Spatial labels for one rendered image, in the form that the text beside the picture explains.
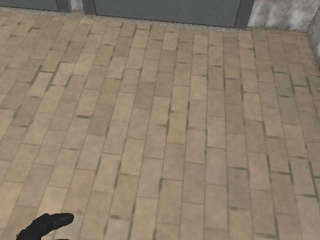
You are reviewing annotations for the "left robot hand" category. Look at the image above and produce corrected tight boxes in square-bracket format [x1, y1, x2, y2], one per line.
[16, 213, 74, 240]

